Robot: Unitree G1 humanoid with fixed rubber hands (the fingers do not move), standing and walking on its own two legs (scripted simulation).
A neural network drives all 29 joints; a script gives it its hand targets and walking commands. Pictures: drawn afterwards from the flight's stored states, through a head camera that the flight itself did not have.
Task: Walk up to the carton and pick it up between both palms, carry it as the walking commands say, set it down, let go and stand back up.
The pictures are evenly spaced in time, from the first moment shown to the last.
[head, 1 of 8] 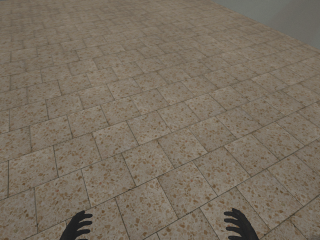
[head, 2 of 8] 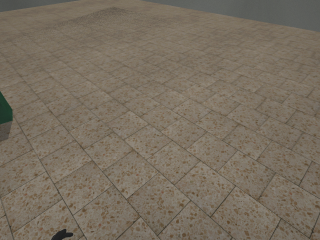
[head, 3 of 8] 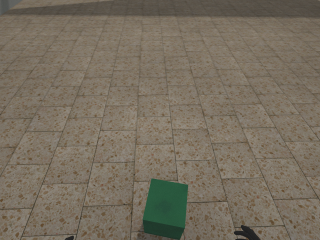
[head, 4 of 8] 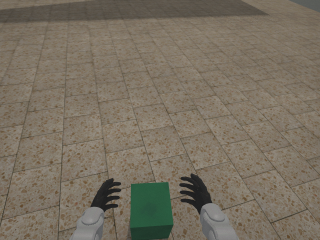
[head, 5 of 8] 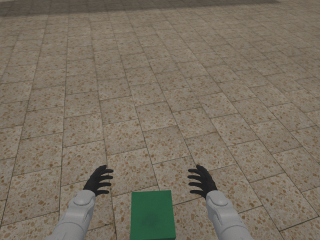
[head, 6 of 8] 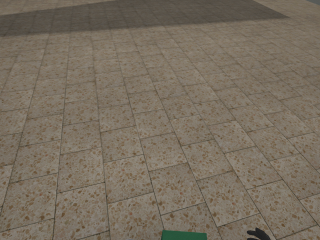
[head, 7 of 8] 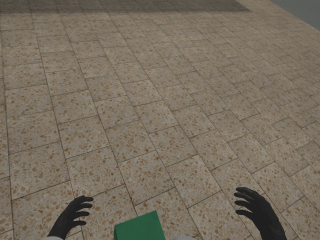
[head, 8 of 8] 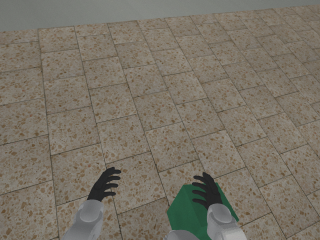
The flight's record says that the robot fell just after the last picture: no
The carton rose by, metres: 0.05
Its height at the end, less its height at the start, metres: +0.05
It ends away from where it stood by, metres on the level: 4.72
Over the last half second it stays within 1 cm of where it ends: no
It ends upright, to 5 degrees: no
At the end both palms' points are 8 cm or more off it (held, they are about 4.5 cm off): yes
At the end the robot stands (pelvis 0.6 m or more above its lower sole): yes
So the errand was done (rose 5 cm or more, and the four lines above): no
